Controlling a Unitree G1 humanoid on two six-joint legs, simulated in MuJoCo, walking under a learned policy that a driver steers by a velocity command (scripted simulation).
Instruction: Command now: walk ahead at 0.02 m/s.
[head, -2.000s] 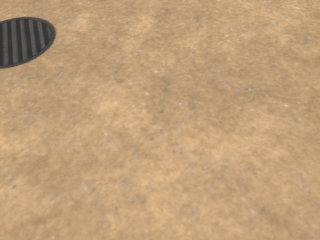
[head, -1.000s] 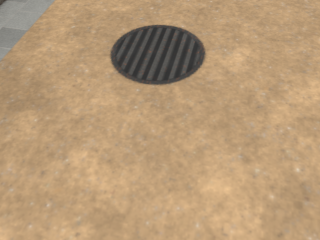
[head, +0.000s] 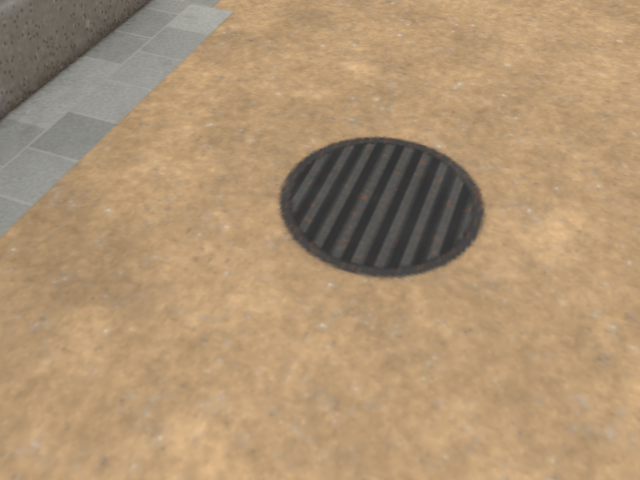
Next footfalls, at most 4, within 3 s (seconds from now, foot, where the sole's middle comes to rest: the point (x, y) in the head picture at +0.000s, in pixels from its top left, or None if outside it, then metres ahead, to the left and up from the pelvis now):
1.40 right None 0.45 -0.06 -0.78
1.92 left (297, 380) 0.78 0.09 -0.78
2.44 right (420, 324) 0.93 -0.22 -0.78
3.00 left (444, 226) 1.28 -0.33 -0.78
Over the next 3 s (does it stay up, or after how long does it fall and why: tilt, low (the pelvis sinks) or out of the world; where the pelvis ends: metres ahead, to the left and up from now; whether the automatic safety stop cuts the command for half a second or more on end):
stays up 1.09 -0.27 -0.02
